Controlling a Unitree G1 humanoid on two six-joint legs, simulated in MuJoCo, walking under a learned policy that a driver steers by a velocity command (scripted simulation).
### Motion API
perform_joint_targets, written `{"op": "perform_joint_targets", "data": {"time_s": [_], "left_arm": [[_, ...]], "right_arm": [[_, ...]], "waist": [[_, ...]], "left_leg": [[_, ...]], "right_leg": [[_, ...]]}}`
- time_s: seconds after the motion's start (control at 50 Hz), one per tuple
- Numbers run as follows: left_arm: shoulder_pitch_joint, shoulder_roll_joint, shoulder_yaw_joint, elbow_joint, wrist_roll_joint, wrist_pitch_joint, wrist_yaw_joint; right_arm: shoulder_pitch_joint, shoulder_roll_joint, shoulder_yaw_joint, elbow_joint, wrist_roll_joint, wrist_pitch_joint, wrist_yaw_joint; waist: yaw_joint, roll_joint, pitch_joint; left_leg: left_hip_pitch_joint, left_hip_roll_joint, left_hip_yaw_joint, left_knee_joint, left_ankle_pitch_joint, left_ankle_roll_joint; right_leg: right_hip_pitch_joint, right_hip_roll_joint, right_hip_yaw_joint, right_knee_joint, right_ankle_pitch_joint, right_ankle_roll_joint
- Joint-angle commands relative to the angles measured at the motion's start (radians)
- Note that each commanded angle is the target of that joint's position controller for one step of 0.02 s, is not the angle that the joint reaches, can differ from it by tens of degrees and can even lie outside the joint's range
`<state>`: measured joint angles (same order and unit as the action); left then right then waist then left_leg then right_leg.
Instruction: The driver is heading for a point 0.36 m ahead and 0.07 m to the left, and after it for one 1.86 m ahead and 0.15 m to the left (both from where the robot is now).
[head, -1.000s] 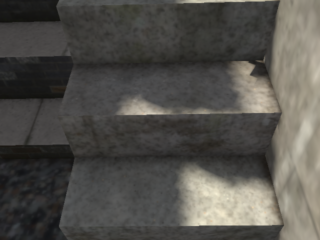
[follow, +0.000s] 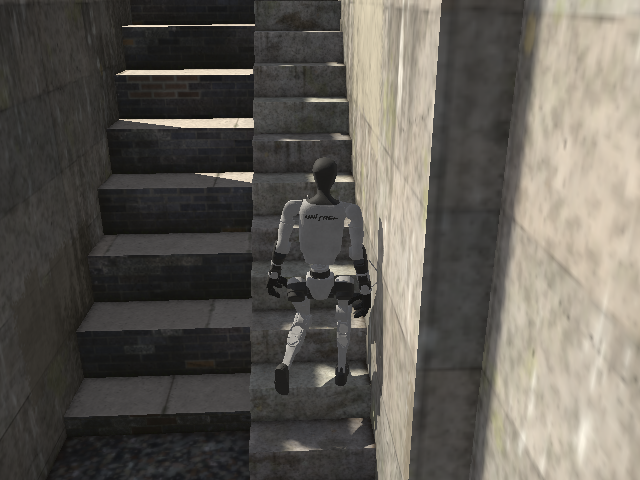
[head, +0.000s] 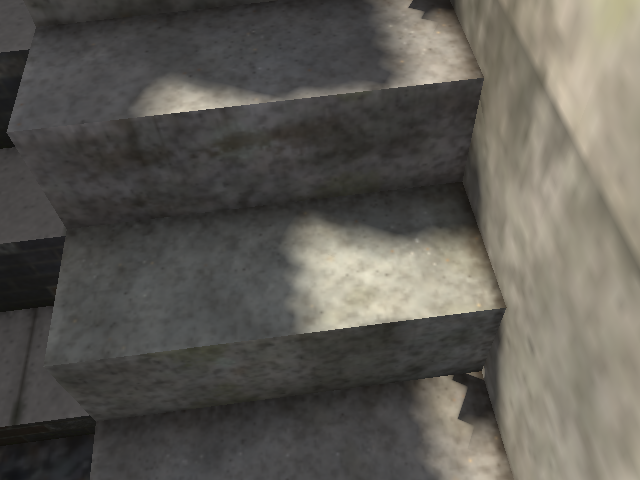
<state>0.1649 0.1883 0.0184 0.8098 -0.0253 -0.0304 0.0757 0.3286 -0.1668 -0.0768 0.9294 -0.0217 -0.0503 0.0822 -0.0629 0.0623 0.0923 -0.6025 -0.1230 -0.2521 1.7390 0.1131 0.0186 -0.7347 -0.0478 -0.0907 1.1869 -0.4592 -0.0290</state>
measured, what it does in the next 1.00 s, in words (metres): climbs: left foot 0.20 m higher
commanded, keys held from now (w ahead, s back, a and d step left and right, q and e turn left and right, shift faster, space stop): w+shift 0.28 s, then shift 0.72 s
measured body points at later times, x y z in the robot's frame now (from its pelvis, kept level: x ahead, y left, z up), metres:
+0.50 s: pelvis +0.22 +0.11 +0.15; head +0.26 +0.08 +0.60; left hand +0.24 +0.36 +0.03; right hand +0.43 -0.07 +0.05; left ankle +0.34 +0.23 -0.44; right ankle +0.11 -0.09 -0.55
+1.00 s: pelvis +0.36 +0.06 +0.31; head +0.38 +0.08 +0.76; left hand +0.54 +0.28 +0.20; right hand +0.37 -0.21 +0.19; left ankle +0.33 +0.24 -0.43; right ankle +0.43 -0.08 -0.17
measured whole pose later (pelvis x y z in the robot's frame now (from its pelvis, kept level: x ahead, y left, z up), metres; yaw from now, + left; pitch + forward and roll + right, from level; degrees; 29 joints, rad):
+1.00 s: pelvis +0.36 +0.06 +0.31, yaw +0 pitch -1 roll -2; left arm 0.14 0.17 0.05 0.67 0.01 0.07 0.08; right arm 0.40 -0.23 -0.05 0.90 -0.04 -0.12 -0.05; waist -0.05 -0.02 0.04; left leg -0.07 0.19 0.13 0.31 -0.20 -0.07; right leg -1.05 -0.07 -0.01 1.89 -0.44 0.00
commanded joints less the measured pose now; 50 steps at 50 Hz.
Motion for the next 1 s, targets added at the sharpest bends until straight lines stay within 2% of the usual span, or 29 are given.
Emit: {"op": "perform_joint_targets", "data": {"time_s": [0.02,0.06,0.1,0.18,0.24,0.28,0.3,0.32,0.34,0.36,0.38,0.4,0.42,0.44,0.46,0.48,0.5,0.52,0.54,0.58,0.6,0.64,0.68,0.7,0.78,0.82,0.88,0.94,1.0], "left_arm": [[-0.135,0.063,0.032,-0.024,0.004,-0.063,-0.008],[-0.027,0.119,0.045,0.029,0.000,-0.105,-0.018],[0.042,0.116,0.045,0.037,-0.010,-0.139,-0.026],[0.208,0.142,0.032,0.058,-0.013,-0.133,-0.024],[0.165,0.196,0.032,0.001,-0.032,-0.133,-0.024],[0.184,0.229,0.035,-0.013,-0.031,-0.141,-0.007],[0.199,0.279,0.057,-0.022,-0.043,-0.119,-0.006],[0.276,0.197,0.034,0.060,-0.010,-0.117,0.004],[0.321,0.145,0.031,0.103,0.006,-0.098,0.016],[0.304,0.126,0.027,0.089,-0.001,-0.087,0.010],[0.296,0.113,0.021,0.092,-0.011,-0.092,0.012],[0.306,0.169,0.027,0.085,-0.003,-0.099,0.009],[0.272,0.243,0.048,0.062,0.009,-0.112,-0.014],[0.246,0.305,0.068,0.061,-0.015,-0.116,-0.041],[0.206,0.296,0.067,0.028,-0.042,-0.127,-0.062],[0.159,0.218,0.054,-0.057,-0.040,-0.122,-0.085],[0.040,0.179,0.064,-0.079,-0.020,-0.114,-0.098],[-0.023,0.015,0.042,-0.121,0.018,-0.098,-0.089],[-0.034,-0.051,0.022,-0.169,0.034,-0.072,-0.067],[-0.018,-0.052,0.011,-0.197,0.056,-0.040,-0.020],[0.030,-0.025,0.016,-0.188,0.056,-0.036,-0.014],[0.113,0.002,0.034,-0.146,0.040,-0.002,-0.001],[0.121,0.018,0.045,-0.116,0.016,0.021,0.010],[0.081,-0.013,0.040,-0.118,0.004,0.034,0.024],[-0.003,-0.008,0.049,-0.166,0.008,0.046,0.035],[-0.062,-0.006,0.052,-0.183,0.017,0.053,0.030],[-0.067,-0.027,0.043,-0.197,0.038,0.086,0.018],[-0.120,-0.002,0.043,-0.210,0.027,0.091,0.026],[-0.174,-0.050,-0.002,-0.277,0.032,0.070,-0.009]], "right_arm": [[-0.013,-0.028,0.016,-0.151,-0.047,0.018,-0.001],[-0.058,-0.014,0.027,-0.194,-0.034,0.062,-0.028],[-0.103,0.003,0.028,-0.222,-0.022,0.088,-0.030],[-0.216,0.066,0.048,-0.284,-0.027,0.123,-0.045],[-0.324,0.021,0.066,-0.392,-0.010,0.118,-0.049],[-0.410,-0.010,0.069,-0.452,0.010,0.129,-0.044],[-0.399,-0.014,0.075,-0.454,0.019,0.119,-0.024],[-0.390,0.030,0.078,-0.467,-0.004,0.122,-0.016],[-0.381,0.065,0.089,-0.465,0.005,0.105,-0.016],[-0.372,0.064,0.096,-0.442,0.020,0.078,-0.015],[-0.362,0.100,0.106,-0.447,0.020,0.062,-0.024],[-0.333,0.100,0.103,-0.443,0.037,0.051,-0.028],[-0.162,0.038,0.084,-0.404,0.027,0.042,-0.028],[0.004,-0.002,0.070,-0.385,-0.011,0.038,-0.030],[0.052,-0.066,0.040,-0.346,-0.032,0.034,-0.029],[0.165,-0.209,-0.017,-0.300,-0.062,0.038,-0.043],[0.136,-0.262,-0.054,-0.324,-0.045,0.050,-0.044],[0.032,-0.236,-0.032,-0.327,-0.030,0.042,-0.046],[-0.084,-0.201,-0.012,-0.310,-0.025,0.033,-0.048],[-0.106,-0.082,0.023,-0.208,-0.024,-0.008,-0.051],[-0.115,-0.045,0.031,-0.188,-0.026,-0.022,-0.050],[-0.113,-0.051,0.028,-0.172,-0.013,-0.061,-0.047],[-0.094,-0.074,0.028,-0.159,-0.017,-0.078,-0.060],[-0.047,-0.099,0.023,-0.130,-0.025,-0.083,-0.061],[0.051,-0.188,0.005,-0.093,-0.029,-0.095,-0.076],[0.102,-0.161,0.014,-0.077,-0.026,-0.094,-0.095],[0.100,-0.185,0.010,-0.060,0.000,-0.116,-0.115],[0.072,-0.230,-0.002,-0.062,-0.009,-0.115,-0.128],[0.024,-0.244,-0.012,-0.106,-0.026,-0.052,-0.146]], "waist": [[-0.053,-0.037,-0.191],[-0.043,-0.089,-0.150],[-0.038,-0.111,-0.057],[-0.026,-0.182,0.054],[-0.054,-0.115,0.096],[-0.024,-0.172,0.086],[-0.007,-0.245,0.022],[0.022,-0.378,-0.087],[0.041,-0.417,-0.073],[0.077,-0.344,-0.095],[0.072,-0.366,-0.084],[0.043,-0.375,-0.147],[-0.018,-0.345,-0.310],[-0.093,-0.307,-0.456],[-0.142,-0.245,-0.537],[-0.176,0.045,-0.501],[-0.210,0.114,-0.553],[-0.142,0.108,-0.475],[-0.036,0.149,-0.371],[0.033,0.085,-0.082],[0.057,0.050,-0.043],[0.107,0.026,-0.011],[0.095,0.014,0.024],[0.069,0.023,0.014],[0.033,0.039,-0.022],[0.017,0.002,-0.022],[0.040,-0.002,0.016],[0.013,0.140,-0.007],[0.017,0.171,-0.065]], "left_leg": [[-0.284,-0.035,-0.061,0.325,-0.016,0.018],[-0.412,-0.027,-0.064,0.372,-0.205,0.046],[-0.550,0.009,-0.037,0.278,-0.337,0.070],[-0.898,0.009,0.019,0.673,-0.378,0.084],[-0.886,0.066,0.053,0.473,-0.383,0.055],[-0.868,0.109,0.145,0.377,-0.377,0.046],[-0.806,0.171,0.260,0.252,-0.452,0.056],[-0.667,0.210,0.378,0.243,-0.449,0.091],[-0.632,0.256,0.355,0.108,-0.464,0.131],[-0.464,0.221,0.436,-0.063,-0.508,0.149],[-0.332,0.216,0.460,-0.215,-0.612,0.188],[-0.153,0.135,0.488,-0.338,-0.658,0.187],[0.063,0.061,0.448,-0.500,-0.629,0.189],[0.306,0.035,0.423,-0.720,-0.524,0.207],[0.508,0.065,0.294,-0.824,-0.464,0.185],[0.598,0.322,-0.265,-1.107,-0.840,0.254],[0.450,0.461,-0.637,-1.336,-1.029,0.278],[0.335,0.489,-0.589,-1.366,-0.872,0.211],[0.248,0.471,-0.426,-1.296,-0.800,0.162],[0.080,0.412,-0.206,-1.204,-0.789,0.104],[0.080,0.397,-0.129,-1.241,-0.690,0.098],[0.080,0.397,0.007,-1.285,-0.494,0.091],[0.095,0.400,0.113,-1.322,-0.332,0.096],[0.138,0.423,0.115,-1.356,-0.128,0.146],[0.454,0.472,0.194,-1.416,0.013,0.148],[0.503,0.474,0.224,-1.434,-0.084,0.136],[0.449,0.483,0.281,-1.493,-0.044,0.148],[0.567,0.494,0.278,-1.549,-0.041,0.163],[0.639,0.449,0.275,-1.548,0.037,0.147]], "right_leg": [[0.284,-0.251,0.512,-0.644,-0.103,-0.086],[0.374,-0.273,0.408,-0.731,-0.008,-0.084],[0.428,-0.271,0.275,-0.830,0.049,-0.073],[0.508,-0.324,0.188,-0.954,0.026,-0.087],[0.383,-0.297,0.061,-1.036,-0.025,-0.051],[0.408,-0.312,0.055,-1.157,-0.059,-0.078],[0.502,-0.314,0.025,-1.230,-0.049,-0.095],[0.614,-0.225,-0.028,-1.261,0.072,-0.143],[0.689,-0.183,-0.094,-1.228,0.226,-0.134],[0.699,-0.157,-0.152,-1.232,0.472,-0.145],[0.693,-0.162,-0.174,-1.162,1.024,-0.170],[0.691,-0.227,-0.145,-1.050,1.626,-0.192],[0.746,-0.277,-0.076,-0.833,1.831,-0.188],[0.769,-0.304,-0.069,-0.632,1.793,-0.166],[0.612,-0.220,-0.038,-0.421,1.565,-0.149],[0.191,-0.052,-0.024,-0.078,0.912,-0.077],[0.156,0.087,0.125,0.514,0.413,-0.044],[0.050,0.108,0.368,0.914,0.405,-0.020],[-0.038,0.059,0.344,1.020,0.425,-0.012],[-0.240,0.066,0.292,1.053,0.302,-0.022],[-0.260,0.077,0.271,1.022,0.265,-0.027],[-0.213,0.088,0.263,0.895,0.337,0.000],[-0.190,0.129,0.233,0.779,0.373,0.024],[-0.228,0.171,0.184,0.950,0.303,0.025],[-0.480,0.175,0.225,1.203,0.099,0.023],[-0.516,0.166,0.225,1.190,0.151,0.018],[-0.452,0.113,0.166,1.052,0.184,0.043],[-0.477,-0.007,0.078,0.840,0.063,0.047],[-0.369,-0.129,0.113,0.401,-0.063,0.009]]}}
